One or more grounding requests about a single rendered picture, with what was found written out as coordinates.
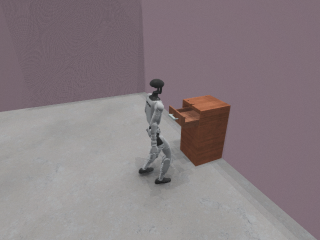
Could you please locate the robot left foot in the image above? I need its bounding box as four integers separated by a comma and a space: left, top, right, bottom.
138, 167, 154, 174

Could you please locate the right robot upper arm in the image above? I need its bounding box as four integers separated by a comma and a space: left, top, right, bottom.
150, 101, 164, 127

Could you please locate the robot left shin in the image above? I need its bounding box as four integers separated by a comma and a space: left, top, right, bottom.
142, 152, 159, 170

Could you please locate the drawer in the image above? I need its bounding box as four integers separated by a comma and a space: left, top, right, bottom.
169, 105, 200, 129

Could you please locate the robot right forearm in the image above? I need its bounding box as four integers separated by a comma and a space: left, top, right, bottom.
150, 123, 158, 147

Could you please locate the handle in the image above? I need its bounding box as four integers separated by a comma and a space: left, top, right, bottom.
184, 100, 192, 106
168, 114, 179, 121

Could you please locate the right robot hand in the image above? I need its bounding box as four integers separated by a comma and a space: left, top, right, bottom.
150, 146, 159, 159

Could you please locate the cabinet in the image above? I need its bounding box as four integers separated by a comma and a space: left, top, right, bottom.
180, 95, 231, 166

